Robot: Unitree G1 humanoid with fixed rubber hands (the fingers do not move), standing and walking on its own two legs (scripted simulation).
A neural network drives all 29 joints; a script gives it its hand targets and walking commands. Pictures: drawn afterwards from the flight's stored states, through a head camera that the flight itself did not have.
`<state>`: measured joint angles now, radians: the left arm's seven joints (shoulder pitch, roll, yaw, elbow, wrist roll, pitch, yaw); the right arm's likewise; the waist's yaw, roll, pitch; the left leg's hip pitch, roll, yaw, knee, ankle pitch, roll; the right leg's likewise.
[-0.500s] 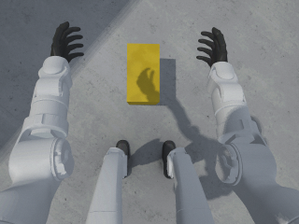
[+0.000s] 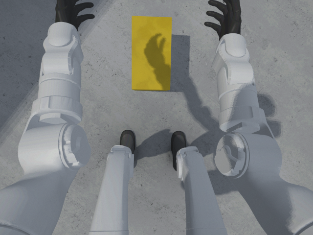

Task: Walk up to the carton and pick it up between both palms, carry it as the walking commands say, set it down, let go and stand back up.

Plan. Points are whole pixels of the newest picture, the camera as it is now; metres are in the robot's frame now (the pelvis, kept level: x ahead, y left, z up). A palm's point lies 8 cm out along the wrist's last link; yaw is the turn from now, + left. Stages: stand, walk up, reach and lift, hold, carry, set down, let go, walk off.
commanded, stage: reach and lift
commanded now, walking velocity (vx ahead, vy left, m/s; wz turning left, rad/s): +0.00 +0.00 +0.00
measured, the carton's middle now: (150, 58) +0.53 +0.02 -0.55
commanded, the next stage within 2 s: none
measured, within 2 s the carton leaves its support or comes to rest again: neither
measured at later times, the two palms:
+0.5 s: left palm (93, 44) +0.52 +0.19 -0.29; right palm (203, 50) +0.52 -0.13 -0.29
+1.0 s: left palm (105, 57) +0.51 +0.19 -0.44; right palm (190, 60) +0.51 -0.13 -0.44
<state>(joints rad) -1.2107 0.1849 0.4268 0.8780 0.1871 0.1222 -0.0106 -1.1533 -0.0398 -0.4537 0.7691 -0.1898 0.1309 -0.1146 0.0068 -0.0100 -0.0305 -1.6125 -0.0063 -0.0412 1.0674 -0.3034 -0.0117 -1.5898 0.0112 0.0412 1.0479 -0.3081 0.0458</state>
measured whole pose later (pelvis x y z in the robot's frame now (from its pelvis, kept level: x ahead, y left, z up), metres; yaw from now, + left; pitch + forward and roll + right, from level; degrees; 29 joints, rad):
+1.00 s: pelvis -0.04 +0.00 -0.26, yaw -1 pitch +41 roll -2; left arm -1.56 0.38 0.14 1.18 -0.08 0.07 0.08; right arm -1.51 -0.23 -0.19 1.07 0.10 0.10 -0.17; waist 0.01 -0.03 0.34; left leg -2.26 -0.05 -0.07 2.12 -0.57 -0.05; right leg -2.23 0.08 0.05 2.10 -0.59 0.09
